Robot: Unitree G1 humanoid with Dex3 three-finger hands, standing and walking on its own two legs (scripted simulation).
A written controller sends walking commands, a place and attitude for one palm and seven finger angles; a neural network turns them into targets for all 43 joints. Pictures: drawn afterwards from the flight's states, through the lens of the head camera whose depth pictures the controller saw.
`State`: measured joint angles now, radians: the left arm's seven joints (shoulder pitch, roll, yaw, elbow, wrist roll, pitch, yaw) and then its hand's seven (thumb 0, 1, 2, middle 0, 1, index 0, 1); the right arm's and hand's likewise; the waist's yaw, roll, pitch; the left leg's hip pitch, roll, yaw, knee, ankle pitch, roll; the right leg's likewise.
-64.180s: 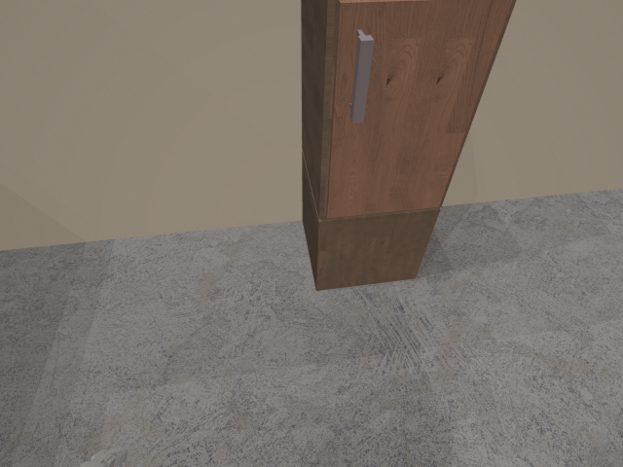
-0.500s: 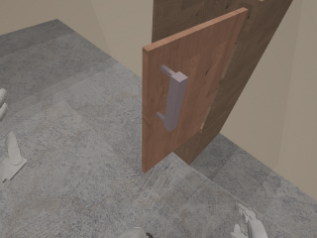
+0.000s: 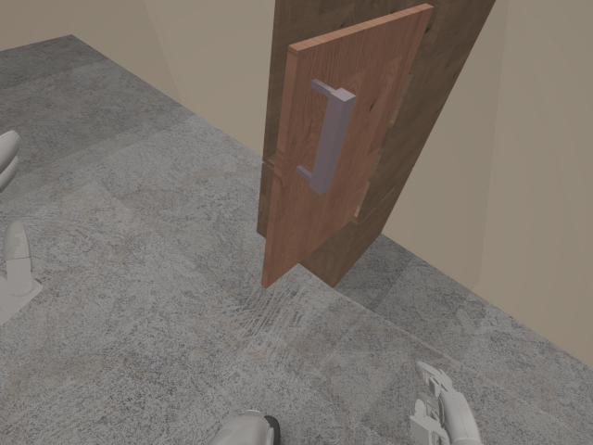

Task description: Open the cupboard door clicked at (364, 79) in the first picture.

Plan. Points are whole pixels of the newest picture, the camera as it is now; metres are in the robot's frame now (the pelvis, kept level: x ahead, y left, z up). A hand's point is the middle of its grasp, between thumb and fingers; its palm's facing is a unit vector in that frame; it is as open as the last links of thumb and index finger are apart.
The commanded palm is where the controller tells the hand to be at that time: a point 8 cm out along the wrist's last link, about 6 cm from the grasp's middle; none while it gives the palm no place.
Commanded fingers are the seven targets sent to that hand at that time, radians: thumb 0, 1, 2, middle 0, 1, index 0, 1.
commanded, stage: stop stepping back and stand still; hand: left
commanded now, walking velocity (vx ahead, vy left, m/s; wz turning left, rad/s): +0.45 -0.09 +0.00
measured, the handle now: (319, 139) +0.53 +0.03 +0.14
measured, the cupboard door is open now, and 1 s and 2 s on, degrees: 85 85 85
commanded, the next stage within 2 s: let the arm hang, fingers relaxed in 1.82 s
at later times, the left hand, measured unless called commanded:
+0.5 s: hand out of the picture +0.03 +0.41 +0.23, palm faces +0.56 -0.75 -0.33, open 7.4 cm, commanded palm -0.04 +0.41 +0.20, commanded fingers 0.00 0.90 0.90 -0.20 -0.30 -0.20 -0.30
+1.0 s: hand out of the picture +0.05 +0.34 +0.19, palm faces +0.37 -0.78 -0.50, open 7.4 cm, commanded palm -0.01 +0.38 +0.20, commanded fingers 0.00 0.90 0.90 -0.20 -0.30 -0.20 -0.30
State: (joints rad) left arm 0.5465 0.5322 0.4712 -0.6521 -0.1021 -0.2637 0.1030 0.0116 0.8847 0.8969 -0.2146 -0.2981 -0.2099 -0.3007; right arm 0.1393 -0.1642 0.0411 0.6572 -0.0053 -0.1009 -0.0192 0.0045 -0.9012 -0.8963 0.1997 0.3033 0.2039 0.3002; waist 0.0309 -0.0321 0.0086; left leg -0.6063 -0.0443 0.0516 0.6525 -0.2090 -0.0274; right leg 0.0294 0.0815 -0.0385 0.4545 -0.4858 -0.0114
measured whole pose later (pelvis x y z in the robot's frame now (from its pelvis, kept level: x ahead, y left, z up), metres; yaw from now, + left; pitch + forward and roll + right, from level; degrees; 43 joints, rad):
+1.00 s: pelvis -0.16 +0.09 +0.02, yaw -3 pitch +1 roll +0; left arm 0.55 0.41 0.43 -0.44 -0.05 -0.20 0.13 0.01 0.89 0.90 -0.21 -0.30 -0.21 -0.30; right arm 0.21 -0.24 -0.03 0.69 0.02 -0.06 -0.05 0.01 -0.90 -0.90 0.20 0.30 0.20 0.30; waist -0.02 0.02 -0.01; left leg -0.50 0.02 0.05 1.00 -0.38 -0.01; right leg -0.08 0.02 -0.10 0.47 -0.41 -0.06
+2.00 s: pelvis -0.07 +0.07 +0.02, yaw +0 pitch +3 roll +0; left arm 0.44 0.38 0.27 -0.09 0.01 -0.11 0.07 0.00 0.89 0.90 -0.21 -0.30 -0.20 -0.30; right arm 0.15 -0.25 -0.02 0.69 0.01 -0.05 0.01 0.00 -0.90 -0.90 0.20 0.30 0.20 0.30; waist 0.00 0.07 -0.02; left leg -0.39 0.01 0.02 0.71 -0.31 -0.01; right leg -0.23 -0.01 -0.10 0.54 -0.36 -0.03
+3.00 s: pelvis -0.13 +0.10 +0.03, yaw +0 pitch -2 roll +0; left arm 0.31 0.09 0.01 1.15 0.01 -0.01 0.03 0.00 0.91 0.90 -0.20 -0.30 -0.20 -0.30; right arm 0.31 -0.12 0.01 1.14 -0.02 0.01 -0.02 0.00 -0.91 -0.90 0.20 0.30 0.20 0.30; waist -0.02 0.01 0.04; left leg -0.22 -0.02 0.05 0.42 -0.16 0.04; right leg -0.17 -0.05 -0.08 0.45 -0.24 0.01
